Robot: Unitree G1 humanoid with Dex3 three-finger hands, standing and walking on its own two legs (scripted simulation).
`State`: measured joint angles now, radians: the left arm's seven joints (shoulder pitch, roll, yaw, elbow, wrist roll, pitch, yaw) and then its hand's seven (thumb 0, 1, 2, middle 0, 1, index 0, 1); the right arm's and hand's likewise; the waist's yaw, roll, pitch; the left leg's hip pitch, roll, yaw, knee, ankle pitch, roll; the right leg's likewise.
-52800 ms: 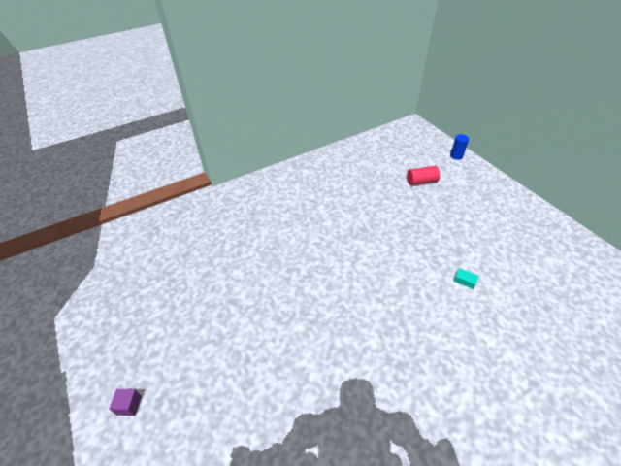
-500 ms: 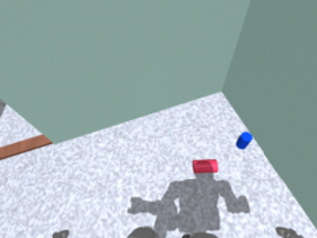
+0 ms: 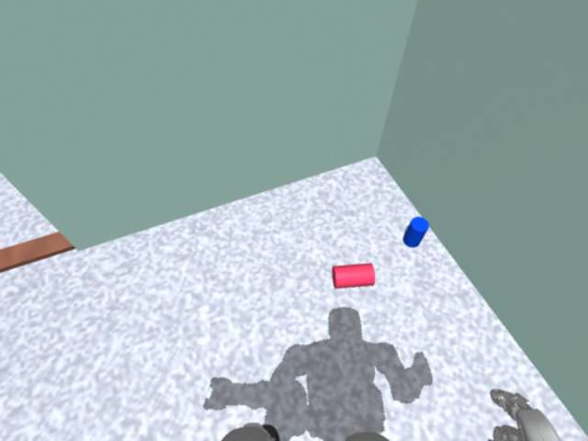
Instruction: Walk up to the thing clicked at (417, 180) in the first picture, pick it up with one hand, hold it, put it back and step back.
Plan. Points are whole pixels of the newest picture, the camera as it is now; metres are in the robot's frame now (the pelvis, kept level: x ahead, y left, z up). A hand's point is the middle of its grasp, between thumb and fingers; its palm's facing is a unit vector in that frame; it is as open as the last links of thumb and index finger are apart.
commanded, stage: step back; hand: right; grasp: from above
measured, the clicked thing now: (353, 275) +0.68 -0.21 -0.72
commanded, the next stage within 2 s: stand in 1.94 s
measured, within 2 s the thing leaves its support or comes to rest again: neither
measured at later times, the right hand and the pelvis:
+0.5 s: hand out of the picture -0.14 -0.23 -0.14, palm faces +0.00 +0.88 -0.48, open 7.4 cm; pelvis -0.20 +0.06 -0.02, yaw +1 degrees
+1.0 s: hand out of the picture -0.33 -0.23 -0.15, palm faces +0.11 +0.88 -0.46, open 7.4 cm; pelvis -0.40 +0.06 -0.01, yaw -5 degrees
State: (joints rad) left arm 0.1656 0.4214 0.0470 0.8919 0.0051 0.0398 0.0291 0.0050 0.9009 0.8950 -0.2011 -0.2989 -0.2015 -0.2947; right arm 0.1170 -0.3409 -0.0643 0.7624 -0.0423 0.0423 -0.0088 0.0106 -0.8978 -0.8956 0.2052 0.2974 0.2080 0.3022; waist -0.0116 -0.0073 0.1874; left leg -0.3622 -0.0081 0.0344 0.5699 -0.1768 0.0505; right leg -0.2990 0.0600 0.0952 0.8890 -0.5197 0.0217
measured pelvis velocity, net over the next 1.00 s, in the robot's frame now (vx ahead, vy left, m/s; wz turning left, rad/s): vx -0.40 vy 0.06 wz -0.09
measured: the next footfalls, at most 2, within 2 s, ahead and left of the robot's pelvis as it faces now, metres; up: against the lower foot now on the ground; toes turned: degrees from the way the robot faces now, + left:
left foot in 0.44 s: -0.15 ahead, +0.17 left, +0.00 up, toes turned -3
right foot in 0.96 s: -0.40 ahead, -0.04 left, +0.00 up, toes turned -5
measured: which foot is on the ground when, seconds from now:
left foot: down 0.00-0.10, up 0.12-0.42, down 0.44-1.00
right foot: down 0.00-0.48, up 0.50-0.94, down 0.96-1.00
